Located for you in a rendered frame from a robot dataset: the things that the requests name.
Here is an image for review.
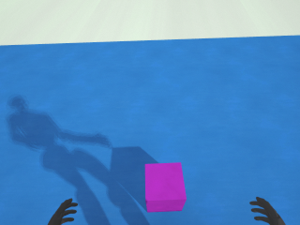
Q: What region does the carton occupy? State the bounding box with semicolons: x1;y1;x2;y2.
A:
144;162;187;213

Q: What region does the robot right hand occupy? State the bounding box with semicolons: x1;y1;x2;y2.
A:
250;197;286;225

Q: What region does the robot left hand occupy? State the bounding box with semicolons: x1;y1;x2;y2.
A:
48;198;78;225

